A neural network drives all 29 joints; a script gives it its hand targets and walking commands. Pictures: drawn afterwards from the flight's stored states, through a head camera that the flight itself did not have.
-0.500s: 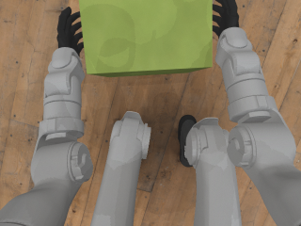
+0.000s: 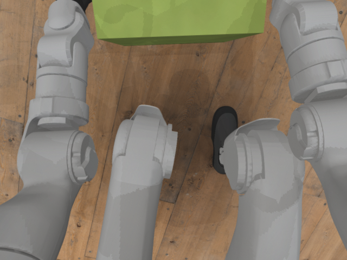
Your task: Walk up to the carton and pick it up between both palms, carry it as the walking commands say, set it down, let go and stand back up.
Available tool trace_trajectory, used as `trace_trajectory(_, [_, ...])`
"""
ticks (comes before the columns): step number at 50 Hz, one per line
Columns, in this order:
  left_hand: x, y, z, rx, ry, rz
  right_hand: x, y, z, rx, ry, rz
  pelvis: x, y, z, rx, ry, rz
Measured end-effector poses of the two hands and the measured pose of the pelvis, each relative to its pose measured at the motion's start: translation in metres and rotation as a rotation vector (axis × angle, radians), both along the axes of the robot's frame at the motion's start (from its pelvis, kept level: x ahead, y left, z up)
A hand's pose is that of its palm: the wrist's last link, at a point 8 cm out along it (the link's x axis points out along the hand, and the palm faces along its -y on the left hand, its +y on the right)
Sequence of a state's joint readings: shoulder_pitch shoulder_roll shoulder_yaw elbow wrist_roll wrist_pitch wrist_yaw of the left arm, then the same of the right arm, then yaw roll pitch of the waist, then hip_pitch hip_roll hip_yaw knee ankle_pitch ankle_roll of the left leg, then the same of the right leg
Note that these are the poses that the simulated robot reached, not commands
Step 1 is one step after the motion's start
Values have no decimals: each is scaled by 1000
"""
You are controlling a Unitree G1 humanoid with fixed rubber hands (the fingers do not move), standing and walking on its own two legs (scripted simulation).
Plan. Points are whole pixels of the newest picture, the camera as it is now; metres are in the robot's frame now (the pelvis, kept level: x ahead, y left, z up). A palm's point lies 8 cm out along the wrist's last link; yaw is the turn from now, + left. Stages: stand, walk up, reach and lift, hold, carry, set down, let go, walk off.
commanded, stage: set down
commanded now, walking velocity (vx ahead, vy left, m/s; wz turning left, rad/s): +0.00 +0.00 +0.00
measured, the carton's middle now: (175, 2) +0.53 +0.06 -0.25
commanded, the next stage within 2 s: none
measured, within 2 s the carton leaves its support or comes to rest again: neither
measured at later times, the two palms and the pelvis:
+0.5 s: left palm (70, 4) +0.49 +0.23 -0.18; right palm out of the picture +0.56 -0.11 -0.16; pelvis +0.00 +0.00 -0.01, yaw +1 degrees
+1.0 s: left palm (70, 0) +0.50 +0.23 -0.18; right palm out of the picture +0.56 -0.11 -0.17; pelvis +0.04 -0.01 -0.01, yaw +1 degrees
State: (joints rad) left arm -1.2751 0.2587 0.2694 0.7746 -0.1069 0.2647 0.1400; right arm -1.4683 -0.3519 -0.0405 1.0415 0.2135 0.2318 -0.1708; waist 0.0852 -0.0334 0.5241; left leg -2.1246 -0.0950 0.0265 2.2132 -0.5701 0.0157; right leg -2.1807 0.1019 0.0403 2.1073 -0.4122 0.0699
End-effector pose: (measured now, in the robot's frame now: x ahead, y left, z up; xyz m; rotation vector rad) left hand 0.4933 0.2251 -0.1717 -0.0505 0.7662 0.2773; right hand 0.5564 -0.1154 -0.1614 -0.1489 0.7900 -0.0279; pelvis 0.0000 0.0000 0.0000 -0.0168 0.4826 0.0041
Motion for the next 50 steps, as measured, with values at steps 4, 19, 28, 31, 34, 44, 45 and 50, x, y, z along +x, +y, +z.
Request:
trace_trajectory(4, [-3,2,-2,7,7,-4,2,3,1,-11,2,12,1,-1,-5,-3,-19,5])
trace_trajectory(19, [-3,5,-5,14,11,-11,2,6,-1,7,2,4,3,-4,-10,-1,-32,7])
trace_trajectory(28, [-2,4,-4,23,19,-16,2,5,-3,24,-7,3,3,-4,-15,8,-32,8])
trace_trajectory(31, [-2,5,-5,20,25,-16,3,5,-3,17,-4,8,7,-6,-16,10,-13,6])
trace_trajectory(34, [0,5,-5,14,34,-14,5,5,-3,12,1,12,12,-6,-15,9,17,4])
trace_trajectory(44, [4,5,-5,14,64,-18,7,5,-6,26,12,6,33,-7,-12,6,144,7])
trace_trajectory(45, [4,5,-6,11,63,-17,7,5,-6,29,10,3,34,-7,-12,6,150,7])
trace_trajectory(50, [3,5,-6,11,60,-17,6,4,-7,44,-2,3,35,-8,-12,8,162,8])
